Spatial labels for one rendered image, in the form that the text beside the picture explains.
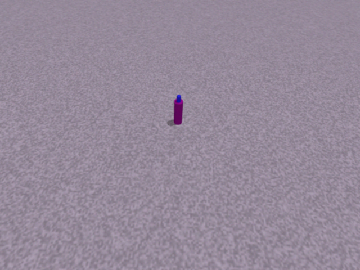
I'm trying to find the bottle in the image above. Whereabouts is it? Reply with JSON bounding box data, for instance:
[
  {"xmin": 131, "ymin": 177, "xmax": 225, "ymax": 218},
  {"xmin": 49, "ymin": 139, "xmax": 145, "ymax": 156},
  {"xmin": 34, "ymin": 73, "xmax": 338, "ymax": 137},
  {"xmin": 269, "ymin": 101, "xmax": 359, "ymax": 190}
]
[{"xmin": 174, "ymin": 95, "xmax": 183, "ymax": 125}]

